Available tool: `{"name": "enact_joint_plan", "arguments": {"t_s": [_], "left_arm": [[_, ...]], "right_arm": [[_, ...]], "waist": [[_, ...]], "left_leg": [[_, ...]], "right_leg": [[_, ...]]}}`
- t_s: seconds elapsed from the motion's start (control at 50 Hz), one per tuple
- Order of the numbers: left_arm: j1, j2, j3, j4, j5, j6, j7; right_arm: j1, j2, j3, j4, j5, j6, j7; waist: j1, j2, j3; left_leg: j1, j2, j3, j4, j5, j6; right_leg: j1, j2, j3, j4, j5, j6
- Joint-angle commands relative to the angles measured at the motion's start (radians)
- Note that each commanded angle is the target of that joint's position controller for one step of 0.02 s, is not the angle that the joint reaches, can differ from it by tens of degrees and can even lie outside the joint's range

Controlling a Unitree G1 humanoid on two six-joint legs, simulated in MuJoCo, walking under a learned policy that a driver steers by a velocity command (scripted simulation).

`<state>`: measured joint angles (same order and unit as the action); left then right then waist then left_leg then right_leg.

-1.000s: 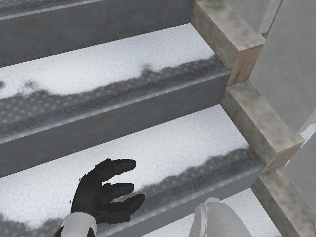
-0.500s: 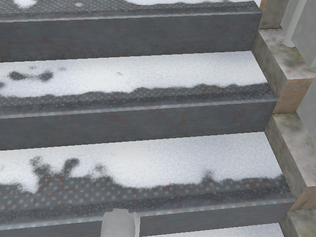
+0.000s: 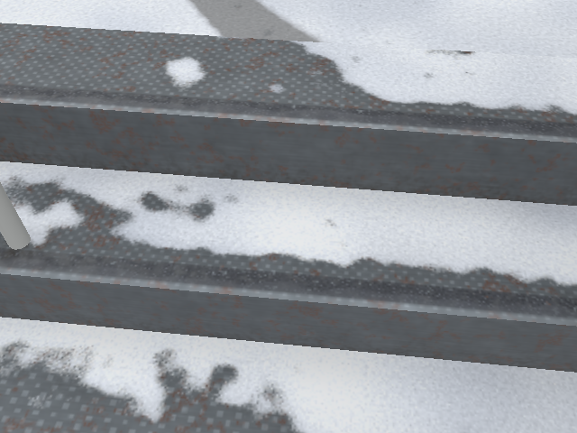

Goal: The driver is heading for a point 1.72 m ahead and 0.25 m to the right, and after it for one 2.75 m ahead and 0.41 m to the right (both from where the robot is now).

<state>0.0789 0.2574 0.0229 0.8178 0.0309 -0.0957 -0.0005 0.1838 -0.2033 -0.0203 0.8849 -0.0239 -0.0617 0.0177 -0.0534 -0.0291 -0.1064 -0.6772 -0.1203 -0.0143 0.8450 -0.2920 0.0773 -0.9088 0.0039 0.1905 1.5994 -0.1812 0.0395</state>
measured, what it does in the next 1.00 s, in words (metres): climbs: right foot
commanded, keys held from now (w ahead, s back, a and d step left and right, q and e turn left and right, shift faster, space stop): q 0.02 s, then no key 0.98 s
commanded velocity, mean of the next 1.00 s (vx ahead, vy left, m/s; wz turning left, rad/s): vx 0.00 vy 0.00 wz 0.15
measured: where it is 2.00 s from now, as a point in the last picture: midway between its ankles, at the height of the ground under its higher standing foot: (263, 419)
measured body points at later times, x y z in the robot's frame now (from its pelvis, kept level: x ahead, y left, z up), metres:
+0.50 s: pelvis +0.05 -0.07 +0.03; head +0.07 -0.08 +0.48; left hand +0.20 +0.13 -0.07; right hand +0.22 -0.28 -0.09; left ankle +0.05 +0.07 -0.69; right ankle +0.05 -0.16 -0.69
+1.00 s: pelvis +0.06 -0.06 +0.05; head +0.05 -0.06 +0.50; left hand +0.14 +0.19 -0.08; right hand +0.15 -0.28 -0.09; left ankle +0.05 +0.07 -0.69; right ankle +0.05 -0.16 -0.69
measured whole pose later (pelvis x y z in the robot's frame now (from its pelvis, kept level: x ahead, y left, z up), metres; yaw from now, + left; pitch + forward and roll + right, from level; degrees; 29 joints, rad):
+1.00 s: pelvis +0.06 -0.06 +0.05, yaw +6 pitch +0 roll +0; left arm 0.19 0.17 0.01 0.91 0.01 0.00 0.07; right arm 0.29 -0.16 -0.02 0.84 -0.02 -0.01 -0.07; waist -0.01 0.03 -0.04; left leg -0.25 0.01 -0.03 0.50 -0.25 -0.01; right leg -0.21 0.02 -0.05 0.47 -0.27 -0.03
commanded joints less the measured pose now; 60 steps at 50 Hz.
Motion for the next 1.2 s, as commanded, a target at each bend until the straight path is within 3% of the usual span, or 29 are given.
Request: {"name": "enact_joint_plan", "arguments": {"t_s": [0.02,0.08,0.1,0.14,0.18,0.2,0.22,0.24,0.26,0.28,0.32,0.34,0.38,0.4,0.42,0.44,0.46,0.52,0.62,0.64,0.66,0.7,0.8,0.92,1.02,1.08,1.16,1.18,1.2], "left_arm": [[0.022,0.091,0.021,-0.047,0.010,0.010,0.012],[0.141,0.075,0.027,-0.035,-0.003,0.003,-0.012],[0.129,0.060,0.021,-0.049,0.009,-0.003,-0.018],[0.116,0.040,0.012,-0.110,0.007,0.005,-0.025],[0.090,0.038,0.014,-0.168,-0.030,0.000,-0.025],[0.056,0.020,0.006,-0.191,-0.031,-0.011,-0.025],[0.052,0.078,0.013,-0.204,-0.015,-0.022,-0.027],[-0.010,0.136,0.020,-0.235,-0.016,-0.032,-0.043],[-0.053,0.060,0.001,-0.249,0.003,-0.035,-0.068],[-0.073,0.020,-0.014,-0.225,-0.011,-0.043,-0.083],[-0.135,-0.017,-0.037,-0.225,-0.046,-0.043,-0.095],[-0.114,-0.040,-0.049,-0.216,-0.058,-0.042,-0.089],[-0.130,-0.050,-0.063,-0.181,-0.080,-0.015,-0.084],[-0.015,0.001,-0.037,-0.130,-0.070,-0.006,-0.114],[0.047,0.011,-0.030,-0.098,-0.053,0.007,-0.126],[0.077,-0.001,-0.032,-0.105,-0.003,0.002,-0.117],[0.032,0.007,-0.033,-0.113,0.018,-0.010,-0.099],[-0.007,-0.012,-0.035,-0.123,-0.001,-0.020,-0.072],[0.029,-0.049,-0.033,-0.098,-0.007,0.000,-0.102],[0.067,-0.022,-0.011,-0.090,-0.053,0.023,-0.001],[0.045,-0.019,-0.015,-0.087,-0.055,0.036,0.039],[0.019,-0.026,-0.016,-0.086,-0.040,0.054,0.063],[0.031,-0.008,-0.003,-0.044,-0.025,0.075,0.064],[0.085,0.003,0.008,0.026,-0.011,0.088,0.070],[0.127,0.013,0.012,0.081,-0.017,0.096,0.068],[0.188,0.092,0.045,0.097,-0.015,0.105,0.051],[0.305,0.107,0.074,0.111,-0.013,0.089,0.036],[0.288,0.103,0.076,0.097,-0.008,0.085,0.035],[0.224,0.098,0.082,0.077,-0.008,0.083,0.033]], "right_arm": [[-0.177,-0.135,-0.026,-0.170,0.012,-0.042,0.004],[-0.282,-0.148,-0.034,-0.244,0.014,-0.058,0.006],[-0.264,-0.143,-0.033,-0.253,0.014,-0.057,0.008],[-0.202,-0.133,-0.025,-0.254,0.014,-0.052,0.009],[-0.168,-0.104,-0.006,-0.238,0.045,-0.044,0.004],[-0.137,-0.097,-0.004,-0.220,0.057,-0.038,0.008],[-0.056,-0.077,-0.013,-0.195,0.044,-0.039,0.003],[0.004,-0.059,-0.011,-0.227,0.021,-0.049,0.000],[-0.064,-0.133,-0.040,-0.206,0.028,-0.051,0.016],[-0.092,-0.157,-0.057,-0.195,0.029,-0.042,0.012],[-0.067,-0.147,-0.070,-0.179,0.009,-0.023,-0.004],[-0.089,-0.123,-0.064,-0.183,-0.001,-0.026,-0.001],[-0.062,-0.029,-0.028,-0.160,0.010,-0.024,0.029],[-0.095,-0.011,-0.015,-0.159,0.016,-0.030,0.052],[-0.090,-0.037,-0.018,-0.177,0.017,-0.036,0.053],[-0.142,-0.144,-0.043,-0.185,0.040,-0.033,0.042],[-0.160,-0.132,-0.046,-0.196,0.032,-0.035,0.029],[-0.144,-0.095,-0.034,-0.180,0.028,-0.039,0.011],[-0.032,-0.074,-0.033,-0.113,0.021,-0.020,0.025],[-0.001,0.003,-0.014,-0.140,0.050,0.008,-0.018],[0.011,-0.003,-0.013,-0.128,0.054,0.022,-0.044],[0.013,-0.017,-0.014,-0.128,0.037,0.045,-0.067],[0.052,-0.046,-0.021,-0.115,0.016,0.059,-0.089],[0.114,-0.036,-0.018,-0.092,0.000,0.046,-0.093],[0.162,-0.022,-0.013,-0.079,-0.004,0.042,-0.090],[0.193,-0.070,-0.035,-0.085,-0.010,0.040,-0.071],[0.104,-0.030,-0.031,-0.146,-0.024,0.021,-0.044],[0.106,-0.034,-0.034,-0.148,-0.020,0.016,-0.038],[0.191,-0.014,-0.033,-0.117,-0.015,0.015,-0.036]], "waist": [[0.073,0.052,-0.109],[0.106,0.098,-0.034],[0.095,0.093,0.022],[0.073,0.132,0.040],[0.077,0.104,0.058],[0.073,0.096,0.049],[0.031,0.006,-0.013],[-0.036,-0.193,-0.080],[0.020,-0.110,-0.064],[0.026,-0.035,-0.028],[0.010,-0.083,0.038],[0.024,-0.010,0.042],[0.002,0.068,0.053],[0.057,-0.006,0.043],[0.074,-0.037,0.025],[0.125,0.021,0.067],[0.105,-0.014,0.058],[0.073,0.007,-0.036],[0.051,0.010,-0.007],[0.038,0.025,-0.120],[0.032,0.032,-0.105],[0.030,0.029,-0.068],[0.035,0.022,0.057],[0.045,0.037,0.087],[0.038,0.046,0.087],[0.053,0.010,0.149],[0.105,-0.122,0.196],[0.095,-0.122,0.197],[0.043,-0.139,0.192]], "left_leg": [[0.129,0.204,-0.354,-0.406,0.051,0.163],[-0.040,0.146,-0.206,-0.411,0.058,0.092],[-0.018,0.164,-0.236,-0.402,0.038,0.116],[0.142,0.255,-0.330,-0.353,0.110,0.193],[0.249,0.276,-0.392,-0.268,0.148,0.211],[0.253,0.243,-0.385,-0.228,0.168,0.186],[0.181,0.150,-0.297,-0.083,0.108,0.095],[-0.002,0.020,-0.095,0.008,-0.076,-0.059],[-0.026,0.077,-0.119,0.123,-0.156,-0.156],[0.019,0.115,-0.139,0.223,-0.168,-0.181],[0.072,0.130,-0.110,0.308,-0.229,-0.224],[0.057,0.148,-0.110,0.210,-0.216,-0.229],[0.211,0.162,0.011,-0.328,-0.028,-0.222],[0.337,0.134,-0.003,-0.260,0.032,-0.189],[0.335,0.140,-0.016,-0.273,0.041,-0.151],[0.212,0.115,-0.025,-0.248,-0.005,-0.070],[0.139,0.134,-0.037,-0.268,0.049,-0.029],[0.201,0.151,-0.039,-0.272,0.139,-0.035],[0.246,0.153,-0.022,-0.302,0.135,-0.048],[0.393,0.170,-0.046,-0.282,0.330,-0.072],[0.406,0.172,-0.048,-0.281,0.355,-0.084],[0.406,0.176,-0.053,-0.295,0.335,-0.088],[0.362,0.181,-0.055,-0.358,0.232,-0.068],[0.350,0.186,-0.055,-0.415,0.169,-0.047],[0.352,0.174,-0.049,-0.465,0.004,-0.042],[0.243,0.138,-0.024,-0.384,-0.266,-0.003],[0.103,0.129,0.106,-0.171,-0.154,-0.017],[0.130,0.139,0.107,-0.184,-0.173,-0.016],[0.279,0.144,0.112,-0.234,-0.162,0.000]], "right_leg": [[0.104,-0.038,-0.089,-0.178,-0.139,0.071],[0.498,-0.039,-0.158,-0.362,-0.025,0.094],[0.492,-0.034,-0.167,-0.452,-0.053,0.093],[0.458,-0.027,-0.180,-0.590,-0.179,0.082],[0.479,-0.021,-0.208,-0.917,-0.155,0.039],[0.535,-0.014,-0.215,-1.026,-0.070,-0.010],[0.647,-0.092,-0.089,-1.040,0.281,-0.141],[0.797,-0.279,0.255,-1.137,0.543,-0.417],[0.746,-0.337,0.403,-1.161,0.375,-0.430],[0.652,-0.299,0.333,-1.151,0.188,-0.354],[0.560,-0.205,0.161,-1.142,0.074,-0.230],[0.604,-0.191,0.131,-1.132,0.056,-0.197],[0.628,-0.058,-0.062,-1.106,-0.175,-0.102],[0.564,-0.070,-0.038,-1.130,-0.251,-0.085],[0.616,-0.096,-0.024,-1.153,-0.281,-0.087],[0.665,-0.101,-0.062,-1.173,-0.160,-0.103],[0.748,-0.106,-0.090,-1.141,-0.058,-0.117],[0.814,-0.093,-0.125,-1.060,0.225,-0.151],[0.795,-0.072,-0.148,-1.067,0.256,-0.138],[0.826,-0.129,-0.122,-1.094,0.463,-0.108],[0.828,-0.117,-0.126,-1.087,0.494,-0.102],[0.807,-0.111,-0.131,-1.106,0.437,-0.099],[0.750,-0.093,-0.126,-1.178,0.197,-0.098],[0.761,-0.088,-0.128,-1.220,0.060,-0.105],[0.737,-0.090,-0.111,-1.251,-0.146,-0.113],[0.679,-0.109,-0.032,-1.268,-0.548,-0.161],[0.696,-0.288,0.230,-1.390,-0.796,-0.294],[0.670,-0.287,0.222,-1.386,-0.751,-0.294],[0.551,-0.249,0.157,-1.353,-0.708,-0.271]]}}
